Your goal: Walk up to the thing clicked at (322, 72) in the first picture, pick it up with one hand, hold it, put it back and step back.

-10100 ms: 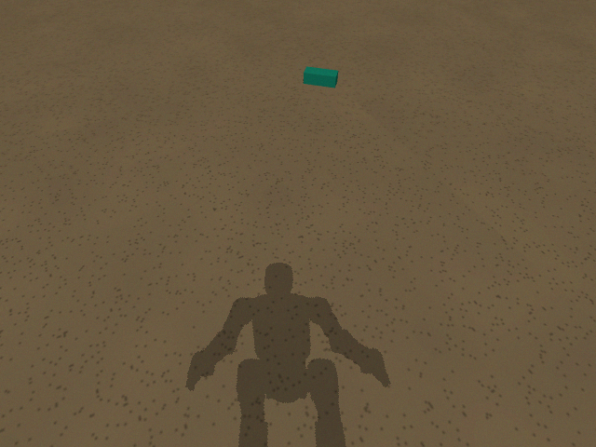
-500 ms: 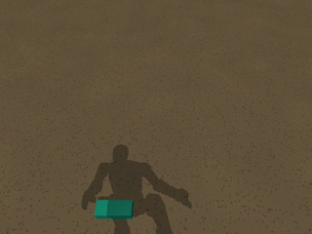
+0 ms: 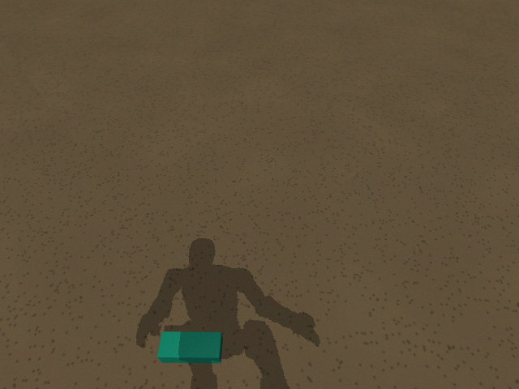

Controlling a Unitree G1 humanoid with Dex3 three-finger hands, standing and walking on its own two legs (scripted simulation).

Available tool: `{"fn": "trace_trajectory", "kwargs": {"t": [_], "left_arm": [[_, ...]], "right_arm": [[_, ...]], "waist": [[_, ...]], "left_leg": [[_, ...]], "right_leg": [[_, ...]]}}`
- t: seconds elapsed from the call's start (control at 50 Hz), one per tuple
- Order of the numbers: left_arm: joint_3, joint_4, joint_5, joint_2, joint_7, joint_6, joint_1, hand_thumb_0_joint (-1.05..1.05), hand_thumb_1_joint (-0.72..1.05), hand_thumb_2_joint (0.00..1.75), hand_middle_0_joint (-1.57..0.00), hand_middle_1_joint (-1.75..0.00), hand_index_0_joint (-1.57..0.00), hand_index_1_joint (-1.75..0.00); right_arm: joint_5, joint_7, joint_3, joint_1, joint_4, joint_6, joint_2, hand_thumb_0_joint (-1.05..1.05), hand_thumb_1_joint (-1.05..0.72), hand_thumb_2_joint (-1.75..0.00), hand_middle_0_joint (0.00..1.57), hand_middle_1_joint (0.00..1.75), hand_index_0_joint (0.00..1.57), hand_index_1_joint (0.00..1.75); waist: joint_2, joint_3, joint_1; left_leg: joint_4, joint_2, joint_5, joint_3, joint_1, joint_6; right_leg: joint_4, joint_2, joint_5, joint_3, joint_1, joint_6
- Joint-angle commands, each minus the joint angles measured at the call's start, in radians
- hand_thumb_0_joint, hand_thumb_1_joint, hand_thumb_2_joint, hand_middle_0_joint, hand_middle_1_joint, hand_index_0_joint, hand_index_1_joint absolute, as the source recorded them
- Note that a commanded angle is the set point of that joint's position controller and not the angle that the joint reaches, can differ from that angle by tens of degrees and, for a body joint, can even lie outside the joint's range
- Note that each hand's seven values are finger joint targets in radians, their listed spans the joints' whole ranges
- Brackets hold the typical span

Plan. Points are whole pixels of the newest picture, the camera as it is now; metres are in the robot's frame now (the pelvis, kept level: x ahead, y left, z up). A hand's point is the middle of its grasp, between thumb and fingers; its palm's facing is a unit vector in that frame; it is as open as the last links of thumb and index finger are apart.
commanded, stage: stand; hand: left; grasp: from above
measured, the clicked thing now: (191, 347) +0.39 +0.25 -0.75
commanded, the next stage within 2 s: rise first in 0.08 s
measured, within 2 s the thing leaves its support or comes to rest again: neither
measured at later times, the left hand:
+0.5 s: hand out of the picture +0.15 +0.26 -0.17, palm faces -0.06 -0.92 -0.39, open 10.4 cm
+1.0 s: hand out of the picture +0.11 +0.27 -0.25, palm faces -0.21 -0.84 -0.50, open 14.1 cm
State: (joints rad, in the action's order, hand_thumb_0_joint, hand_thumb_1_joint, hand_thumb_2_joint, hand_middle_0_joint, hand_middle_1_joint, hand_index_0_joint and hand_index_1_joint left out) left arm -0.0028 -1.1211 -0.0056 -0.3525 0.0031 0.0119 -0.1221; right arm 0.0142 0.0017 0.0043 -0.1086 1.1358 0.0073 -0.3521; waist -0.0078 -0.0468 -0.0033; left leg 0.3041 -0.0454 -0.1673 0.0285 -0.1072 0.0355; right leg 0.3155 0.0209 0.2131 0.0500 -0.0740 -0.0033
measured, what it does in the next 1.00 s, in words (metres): lowers itself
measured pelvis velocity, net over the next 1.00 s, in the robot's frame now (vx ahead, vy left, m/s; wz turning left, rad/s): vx -0.03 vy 0.02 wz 0.00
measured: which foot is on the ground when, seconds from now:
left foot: down 0.00-1.00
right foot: down 0.00-1.00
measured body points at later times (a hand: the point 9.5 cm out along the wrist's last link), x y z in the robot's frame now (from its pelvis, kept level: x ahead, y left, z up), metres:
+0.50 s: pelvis -0.01 +0.00 -0.03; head +0.05 +0.01 +0.42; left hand +0.15 +0.30 -0.15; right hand +0.08 -0.26 -0.15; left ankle +0.00 +0.14 -0.75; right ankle -0.03 -0.12 -0.75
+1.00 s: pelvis -0.03 +0.02 -0.11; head +0.08 +0.03 +0.33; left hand +0.12 +0.31 -0.22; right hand +0.16 -0.23 -0.20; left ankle +0.00 +0.14 -0.75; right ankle -0.03 -0.12 -0.75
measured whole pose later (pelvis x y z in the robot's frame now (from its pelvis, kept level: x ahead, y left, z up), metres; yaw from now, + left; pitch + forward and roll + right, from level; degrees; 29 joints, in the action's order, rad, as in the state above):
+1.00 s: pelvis -0.03 +0.02 -0.11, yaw +0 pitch +19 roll -2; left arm 0.12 -0.47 -0.31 -0.30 -0.03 -0.16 -0.25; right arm 0.00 -0.01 -0.03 -0.17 0.56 0.13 -0.23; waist -0.01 0.13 0.02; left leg 1.21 -0.05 -0.53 -0.01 -1.02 0.01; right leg 1.18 0.04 0.57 0.05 -0.96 -0.02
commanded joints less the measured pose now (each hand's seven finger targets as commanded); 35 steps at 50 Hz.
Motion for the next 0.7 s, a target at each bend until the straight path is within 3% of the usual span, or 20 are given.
{"fn": "trace_trajectory", "kwargs": {"t": [0.0, 0.08, 0.14, 0.16, 0.18, 0.2, 0.22, 0.24, 0.26, 0.3, 0.34, 0.4, 0.5, 0.68], "left_arm": [[0.043, 0.058, -0.003, -0.219, -0.014, 0.019, 0.032, 0.00, 0.90, 0.90, -0.20, -0.30, -0.20, -0.30], [0.041, 0.056, -0.004, -0.216, -0.013, 0.018, 0.028, 0.00, 0.90, 0.90, -0.20, -0.30, -0.20, -0.30], [0.043, 0.061, -0.007, -0.219, -0.015, 0.021, 0.031, 0.00, 0.90, 0.90, -0.20, -0.30, -0.20, -0.30], [0.045, 0.060, -0.003, -0.225, -0.015, 0.020, 0.033, 0.00, 0.82, 0.98, -0.12, -0.38, -0.12, -0.38], [0.034, 0.411, 0.045, -0.024, -0.025, 0.104, 0.384, 0.00, 0.77, 0.96, -0.15, -0.46, -0.13, -0.46], [0.058, 0.340, 0.038, -0.087, -0.028, 0.095, 0.455, 0.00, 0.69, 0.98, -0.14, -0.54, -0.11, -0.54], [0.134, 0.172, 0.008, -0.213, -0.033, 0.054, 0.266, 0.00, 0.61, 0.98, -0.13, -0.62, -0.11, -0.62], [0.149, 0.103, -0.015, -0.218, -0.021, 0.038, 0.236, 0.00, 0.53, 1.00, -0.10, -0.70, -0.09, -0.70], [0.156, 0.112, -0.040, -0.238, -0.007, 0.038, 0.315, 0.00, 0.45, 1.00, -0.08, -0.78, -0.08, -0.78], [0.184, 0.056, -0.108, -0.224, 0.012, 0.033, 0.213, 0.00, 0.29, 1.02, -0.03, -0.94, -0.05, -0.94], [0.214, 0.085, -0.137, -0.207, 0.016, 0.020, 0.103, 0.00, 0.13, 1.03, 0.00, -1.08, -0.02, -1.05], [0.200, 0.187, -0.160, -0.166, -0.004, -0.025, 0.079, 0.00, -0.09, 1.00, -0.02, -1.13, -0.05, -1.09], [0.195, 0.288, -0.184, -0.153, -0.024, -0.086, 0.122, 0.00, -0.44, 0.98, -0.05, -1.12, -0.08, -1.10], [0.217, 0.554, -0.251, -0.145, -0.033, -0.083, 0.000, 0.00, -0.56, 1.01, -0.07, -1.10, -0.06, -1.10]], "right_arm": [[-0.004, -0.009, -0.039, 0.033, -0.063, 0.020, -0.205, 0.00, -0.90, -0.90, 0.20, 0.30, 0.20, 0.30], [-0.006, -0.009, -0.039, 0.036, -0.061, 0.018, -0.209, 0.00, -0.90, -0.90, 0.20, 0.30, 0.20, 0.30], [-0.002, -0.009, -0.041, 0.034, -0.065, 0.017, -0.209, 0.00, -0.90, -0.90, 0.20, 0.30, 0.20, 0.30], [-0.004, -0.010, -0.040, 0.033, -0.063, 0.017, -0.207, 0.00, -0.88, -0.89, 0.20, 0.30, 0.20, 0.30], [-0.076, -0.031, -0.005, 0.014, -0.335, 0.062, -0.039, 0.00, -0.95, -0.91, 0.20, 0.30, 0.20, 0.30], [-0.074, -0.042, -0.013, -0.041, -0.284, 0.060, -0.075, 0.00, -0.92, -0.90, 0.20, 0.30, 0.20, 0.30], [-0.077, -0.053, -0.035, -0.082, -0.279, 0.048, -0.109, 0.00, -0.92, -0.90, 0.20, 0.30, 0.20, 0.30], [-0.068, -0.050, -0.048, -0.094, -0.298, 0.043, -0.108, 0.00, -0.92, -0.91, 0.20, 0.30, 0.20, 0.30], [-0.064, -0.050, -0.054, -0.097, -0.328, 0.046, -0.104, 0.00, -0.92, -0.90, 0.20, 0.30, 0.20, 0.30], [-0.040, -0.046, -0.082, -0.135, -0.366, 0.053, -0.094, 0.00, -0.92, -0.91, 0.20, 0.30, 0.20, 0.30], [-0.034, -0.033, -0.096, -0.154, -0.419, 0.056, -0.085, 0.00, -0.91, -0.90, 0.20, 0.30, 0.20, 0.30], [-0.043, -0.030, -0.102, -0.153, -0.482, 0.055, -0.072, 0.00, -0.91, -0.90, 0.20, 0.30, 0.20, 0.30], [-0.040, -0.021, -0.104, -0.117, -0.566, 0.067, -0.064, 0.00, -0.91, -0.91, 0.20, 0.30, 0.20, 0.30], [-0.029, -0.021, -0.112, -0.123, -0.642, 0.116, -0.043, 0.00, -0.88, -0.90, 0.20, 0.30, 0.20, 0.30]], "waist": [[0.011, 0.068, 0.004], [0.012, 0.059, 0.002], [0.017, 0.081, 0.004], [0.020, 0.078, 0.006], [-0.047, -0.017, 0.127], [0.007, 0.041, 0.092], [0.014, 0.035, 0.054], [0.049, 0.062, 0.049], [0.061, 0.084, 0.046], [0.044, 0.202, 0.019], [-0.013, 0.279, -0.025], [-0.028, 0.308, -0.018], [0.013, 0.257, 0.011], [-0.045, 0.358, 0.012]], "left_leg": [[-0.027, -0.105, 0.200, -0.082, 0.042, -0.041], [-0.028, -0.104, 0.165, -0.080, 0.045, -0.042], [-0.018, -0.106, 0.195, -0.075, 0.053, -0.045], [-0.020, -0.103, 0.195, -0.075, 0.056, -0.042], [0.046, 0.058, 0.038, 0.044, -0.085, -0.046], [0.059, 0.049, 0.031, 0.032, -0.070, -0.050], [0.065, 0.047, 0.029, 0.030, -0.097, -0.047], [0.104, 0.048, 0.028, 0.026, -0.124, -0.049], [0.142, 0.046, 0.038, 0.021, -0.154, -0.053], [0.215, 0.055, 0.088, 0.020, -0.186, -0.050], [0.267, 0.066, 0.136, 0.021, -0.220, -0.041], [0.284, 0.065, 0.171, 0.018, -0.225, -0.038], [0.381, 0.050, 0.073, 0.007, -0.341, -0.037], [0.576, 0.029, -0.038, -0.022, -0.507, -0.035]], "right_leg": [[-0.052, 0.124, -0.211, -0.089, -0.015, 0.020], [-0.065, 0.123, -0.184, -0.095, -0.026, 0.018], [-0.057, 0.126, -0.224, -0.094, -0.013, 0.019], [-0.057, 0.125, -0.225, -0.097, -0.012, 0.021], [0.007, 0.000, -0.150, -0.039, -0.238, 0.007], [0.016, -0.001, -0.123, -0.025, -0.183, 0.003], [0.027, -0.011, -0.096, -0.011, -0.183, 0.011], [0.051, -0.013, -0.080, -0.010, -0.197, 0.014], [0.091, -0.014, -0.092, -0.008, -0.219, 0.014], [0.173, -0.008, -0.141, -0.013, -0.220, 0.015], [0.236, -0.010, -0.167, -0.017, -0.218, 0.021], [0.261, -0.015, -0.196, -0.013, -0.245, 0.018], [0.340, -0.024, -0.077, -0.002, -0.386, 0.015], [0.553, -0.022, 0.041, -0.007, -0.599, 0.020]]}}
